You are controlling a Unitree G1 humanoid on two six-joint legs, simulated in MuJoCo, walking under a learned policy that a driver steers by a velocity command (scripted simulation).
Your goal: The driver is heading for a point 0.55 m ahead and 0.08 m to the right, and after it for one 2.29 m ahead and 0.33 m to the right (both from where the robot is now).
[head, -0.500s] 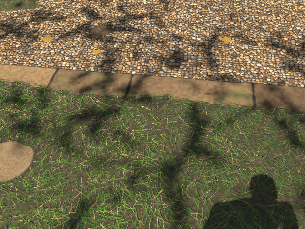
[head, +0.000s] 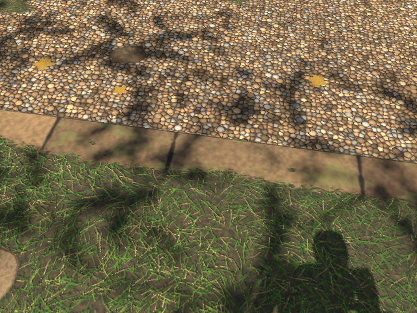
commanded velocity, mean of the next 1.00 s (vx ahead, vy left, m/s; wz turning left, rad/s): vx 0.38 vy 0.00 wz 0.00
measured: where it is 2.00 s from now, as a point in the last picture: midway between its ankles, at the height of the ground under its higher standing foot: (227, 301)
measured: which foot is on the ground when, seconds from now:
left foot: down 0.00-0.44, up 0.46-0.88, down 0.90-1.00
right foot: up 0.00-0.42, down 0.44-0.94, up 0.96-1.00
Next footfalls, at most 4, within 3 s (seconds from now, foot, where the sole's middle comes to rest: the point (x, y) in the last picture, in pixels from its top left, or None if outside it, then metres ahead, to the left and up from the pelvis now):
0.44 right None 0.42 -0.15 -0.77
0.90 left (191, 271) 0.60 0.07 -0.77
1.10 right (265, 307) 0.49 -0.16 -0.77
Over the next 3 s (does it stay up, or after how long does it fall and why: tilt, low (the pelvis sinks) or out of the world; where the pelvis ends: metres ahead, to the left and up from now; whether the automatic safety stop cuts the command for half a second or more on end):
stays up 0.59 -0.01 -0.01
